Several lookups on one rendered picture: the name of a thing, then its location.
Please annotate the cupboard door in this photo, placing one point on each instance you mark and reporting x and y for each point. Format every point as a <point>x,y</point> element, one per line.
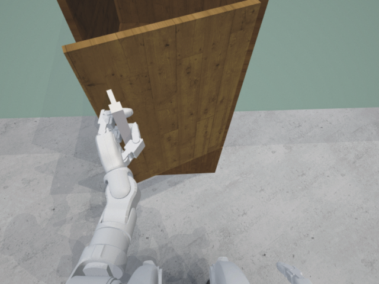
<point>179,77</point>

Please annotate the right robot shin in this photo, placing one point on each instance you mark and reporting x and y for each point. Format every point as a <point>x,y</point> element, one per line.
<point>221,259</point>

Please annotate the robot right thigh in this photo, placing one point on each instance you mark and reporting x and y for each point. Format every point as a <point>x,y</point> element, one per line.
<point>226,273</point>

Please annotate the left robot forearm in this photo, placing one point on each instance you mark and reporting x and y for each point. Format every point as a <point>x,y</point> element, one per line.
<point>107,253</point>

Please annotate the left robot hand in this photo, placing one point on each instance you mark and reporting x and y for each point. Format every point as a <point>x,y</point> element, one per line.
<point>109,138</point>

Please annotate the right robot hand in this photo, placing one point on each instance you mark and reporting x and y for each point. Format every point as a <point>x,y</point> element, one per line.
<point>293,274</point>

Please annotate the handle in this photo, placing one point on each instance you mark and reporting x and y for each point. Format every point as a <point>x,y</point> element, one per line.
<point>119,118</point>

